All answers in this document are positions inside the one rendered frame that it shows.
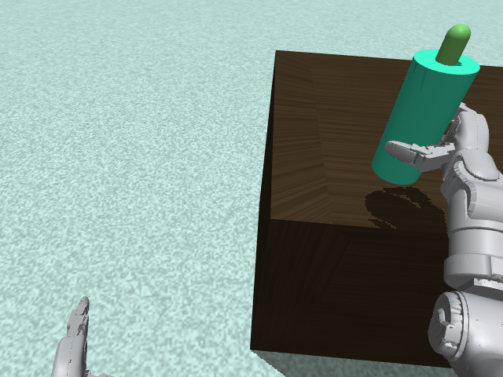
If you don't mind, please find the left robot hand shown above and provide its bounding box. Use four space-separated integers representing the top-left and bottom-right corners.
51 296 112 377

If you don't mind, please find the right robot arm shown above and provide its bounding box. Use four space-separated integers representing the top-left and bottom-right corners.
428 148 503 377

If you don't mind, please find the right robot hand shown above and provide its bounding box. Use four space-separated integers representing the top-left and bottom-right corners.
384 102 490 173

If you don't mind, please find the bottle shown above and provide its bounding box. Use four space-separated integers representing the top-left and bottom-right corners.
372 24 480 185

